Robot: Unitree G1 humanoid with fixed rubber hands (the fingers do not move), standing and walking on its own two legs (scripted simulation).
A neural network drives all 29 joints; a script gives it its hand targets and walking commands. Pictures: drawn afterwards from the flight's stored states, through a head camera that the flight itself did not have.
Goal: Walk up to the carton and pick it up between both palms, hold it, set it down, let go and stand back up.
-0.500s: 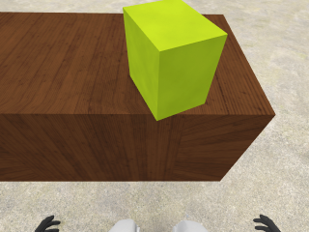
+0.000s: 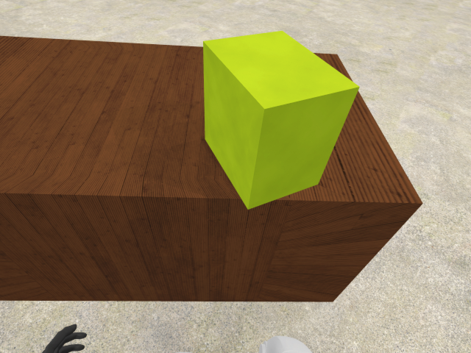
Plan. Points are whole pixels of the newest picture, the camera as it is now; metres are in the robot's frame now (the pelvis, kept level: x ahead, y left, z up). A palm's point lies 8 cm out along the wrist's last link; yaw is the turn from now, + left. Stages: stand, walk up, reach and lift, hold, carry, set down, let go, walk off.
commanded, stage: walk up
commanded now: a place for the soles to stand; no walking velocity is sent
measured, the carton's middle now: (265, 118) +0.58 -0.06 +0.08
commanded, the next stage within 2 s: none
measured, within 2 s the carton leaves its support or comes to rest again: neither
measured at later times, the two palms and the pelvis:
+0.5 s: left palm (129, 319) +0.19 +0.19 -0.06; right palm (470, 352) +0.15 -0.42 -0.09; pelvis +0.09 -0.12 +0.02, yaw -3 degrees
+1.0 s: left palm (193, 329) +0.18 +0.08 -0.08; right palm out of the picture +0.19 -0.52 -0.16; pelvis +0.09 -0.23 -0.02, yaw -4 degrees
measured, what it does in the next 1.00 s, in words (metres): steps to the right: right foot, then left foot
